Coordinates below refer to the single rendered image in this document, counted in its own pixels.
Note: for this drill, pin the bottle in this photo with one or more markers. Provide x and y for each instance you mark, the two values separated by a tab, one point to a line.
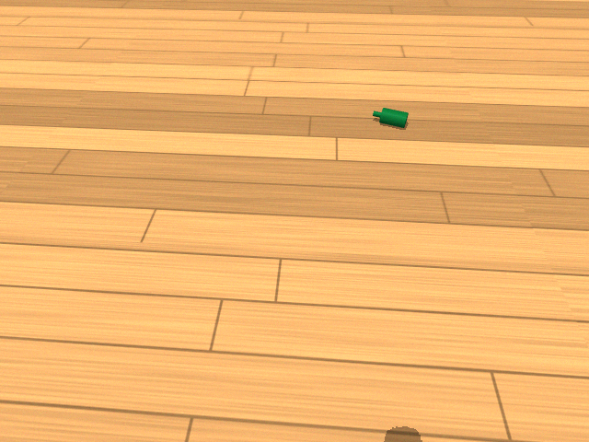
392	117

